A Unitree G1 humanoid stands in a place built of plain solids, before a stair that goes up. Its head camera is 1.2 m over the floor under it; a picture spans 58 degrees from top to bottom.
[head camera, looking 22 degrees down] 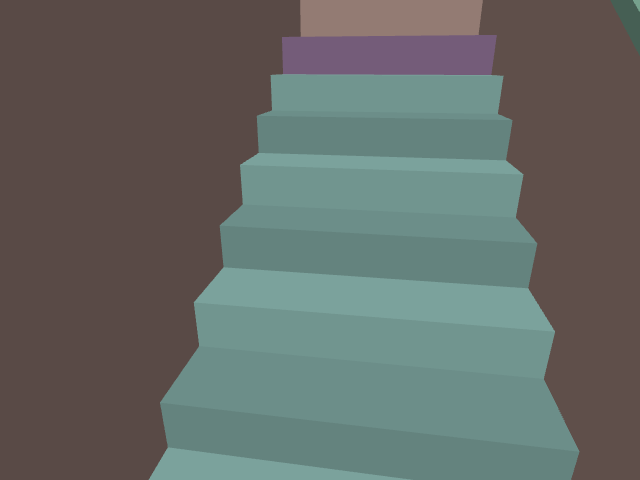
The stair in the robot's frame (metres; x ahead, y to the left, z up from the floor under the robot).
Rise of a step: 0.17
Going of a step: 0.27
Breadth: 1.10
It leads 9 degrees to the right of straight ahead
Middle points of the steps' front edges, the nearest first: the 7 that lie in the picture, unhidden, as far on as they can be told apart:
0.87 -0.09 0.32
1.14 -0.13 0.49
1.41 -0.18 0.65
1.67 -0.22 0.82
1.94 -0.26 0.99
2.21 -0.30 1.15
2.48 -0.34 1.34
